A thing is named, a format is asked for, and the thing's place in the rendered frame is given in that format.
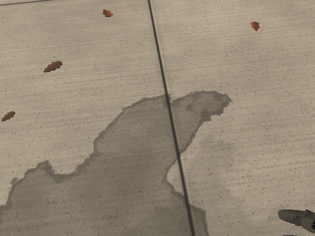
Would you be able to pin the right robot hand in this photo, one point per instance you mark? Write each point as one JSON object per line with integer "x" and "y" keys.
{"x": 304, "y": 218}

